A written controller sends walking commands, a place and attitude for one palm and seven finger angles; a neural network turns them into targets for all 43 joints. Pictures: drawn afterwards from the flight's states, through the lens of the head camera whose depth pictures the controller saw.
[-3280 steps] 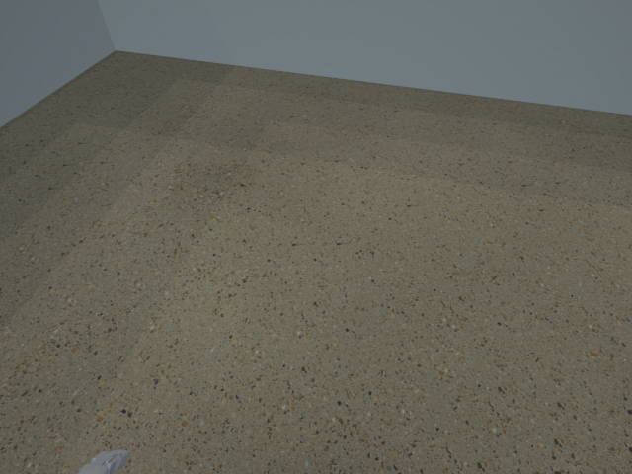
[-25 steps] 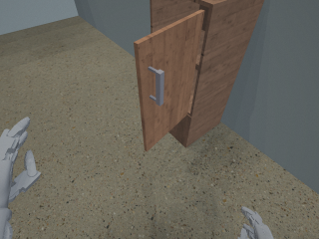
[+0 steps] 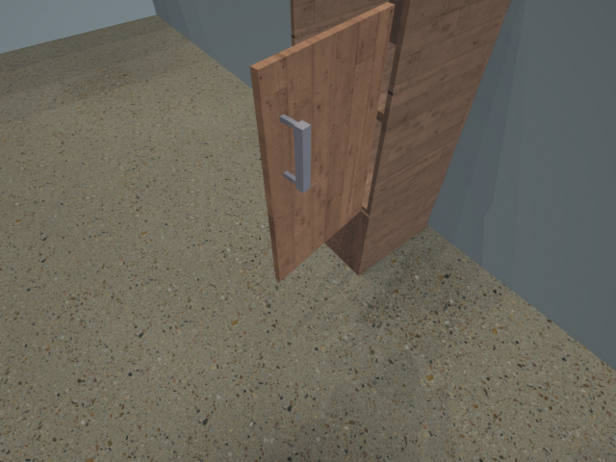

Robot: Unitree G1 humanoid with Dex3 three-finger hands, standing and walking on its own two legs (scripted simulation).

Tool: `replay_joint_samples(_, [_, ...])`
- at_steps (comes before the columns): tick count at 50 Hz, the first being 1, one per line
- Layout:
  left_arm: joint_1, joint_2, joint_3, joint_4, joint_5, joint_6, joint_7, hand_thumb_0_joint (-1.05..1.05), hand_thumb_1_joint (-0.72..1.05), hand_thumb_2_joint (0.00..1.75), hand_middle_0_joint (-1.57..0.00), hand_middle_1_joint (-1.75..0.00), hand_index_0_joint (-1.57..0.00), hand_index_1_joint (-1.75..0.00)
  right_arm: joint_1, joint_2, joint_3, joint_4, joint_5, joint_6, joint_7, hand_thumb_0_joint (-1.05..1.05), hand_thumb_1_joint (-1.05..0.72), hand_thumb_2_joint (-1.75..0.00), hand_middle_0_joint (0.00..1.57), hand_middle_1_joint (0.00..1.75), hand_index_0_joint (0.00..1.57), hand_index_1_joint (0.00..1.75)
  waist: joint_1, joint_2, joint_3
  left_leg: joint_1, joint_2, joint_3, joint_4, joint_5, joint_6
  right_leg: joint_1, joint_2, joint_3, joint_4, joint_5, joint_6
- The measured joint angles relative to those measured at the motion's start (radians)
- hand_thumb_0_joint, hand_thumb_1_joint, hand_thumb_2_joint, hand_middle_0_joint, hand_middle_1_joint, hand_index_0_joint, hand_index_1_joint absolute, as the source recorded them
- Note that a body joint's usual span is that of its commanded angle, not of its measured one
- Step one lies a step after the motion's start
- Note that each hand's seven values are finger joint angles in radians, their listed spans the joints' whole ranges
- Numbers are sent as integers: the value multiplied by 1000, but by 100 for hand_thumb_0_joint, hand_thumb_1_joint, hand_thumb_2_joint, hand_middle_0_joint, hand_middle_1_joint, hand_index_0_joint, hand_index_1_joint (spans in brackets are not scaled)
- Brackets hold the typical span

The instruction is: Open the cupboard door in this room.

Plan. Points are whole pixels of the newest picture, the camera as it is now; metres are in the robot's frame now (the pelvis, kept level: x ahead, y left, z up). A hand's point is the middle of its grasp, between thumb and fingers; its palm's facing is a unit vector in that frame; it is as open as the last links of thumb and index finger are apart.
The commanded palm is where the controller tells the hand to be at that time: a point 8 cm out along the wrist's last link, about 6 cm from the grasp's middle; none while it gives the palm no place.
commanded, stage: let the arm hang, fingers relaxed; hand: left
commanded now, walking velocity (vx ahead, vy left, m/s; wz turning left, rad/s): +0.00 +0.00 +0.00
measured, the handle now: (294, 154) +0.62 +0.07 +0.03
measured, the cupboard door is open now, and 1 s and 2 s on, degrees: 100 100 100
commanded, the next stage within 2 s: look to check the result in 0.56 s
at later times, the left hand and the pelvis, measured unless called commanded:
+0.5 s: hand out of the picture +0.04 +0.17 -0.17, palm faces +0.02 -0.98 -0.21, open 7.3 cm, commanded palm none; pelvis +0.02 +0.00 +0.00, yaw -1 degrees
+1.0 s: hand out of the picture +0.03 +0.16 -0.17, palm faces +0.03 -0.98 -0.21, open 7.4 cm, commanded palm none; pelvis +0.04 -0.01 +0.01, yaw -1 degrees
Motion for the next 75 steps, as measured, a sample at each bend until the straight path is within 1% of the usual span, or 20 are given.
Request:
replay_joint_samples(4, [-5,-1,6,35,-1,-3,6,0,92,90,-20,-29,-20,-30,2,17,-2,20,0,-4,-3,1,-91,-90,20,30,20,30,-3,18,-6,12,1,5,-8,0,0,8,1,5,-5,0,0])
replay_joint_samples(8, [-25,-9,10,44,-2,-8,11,0,91,90,-20,-29,-20,-30,1,33,-1,33,0,-10,-5,1,-91,-90,20,30,20,30,-6,24,-14,22,-2,9,-17,0,0,13,-2,9,-5,-4,1])
replay_joint_samples(19, [-89,-62,5,29,-3,-25,15,0,91,90,-20,-29,-20,-30,-11,58,3,51,-1,-26,-11,1,-91,-90,20,30,20,30,-11,3,-27,51,-9,19,-50,2,-1,26,-9,18,-10,-14,3])
replay_joint_samples(22, [-92,-61,8,31,-1,-26,21,0,92,90,-20,-29,-20,-30,-16,61,2,52,0,-28,-13,1,-91,-90,20,30,20,30,-11,-2,-27,58,-8,19,-57,1,-4,33,-7,19,-15,-16,2])
replay_joint_samples(46, [-53,-68,6,56,-5,-34,21,0,91,90,-20,-29,-20,-30,-44,43,0,59,3,-28,-22,1,-91,-90,20,30,19,30,-2,-4,-12,96,5,14,-75,-21,-17,81,8,15,-56,-27,-8])
replay_joint_samples(75, [-67,-65,8,46,-6,-39,22,0,90,90,-20,-29,-20,-30,-39,45,3,65,2,-31,-25,1,-91,-90,20,30,19,30,-6,-5,-16,125,14,15,-91,-31,-28,111,18,17,-76,-35,-16])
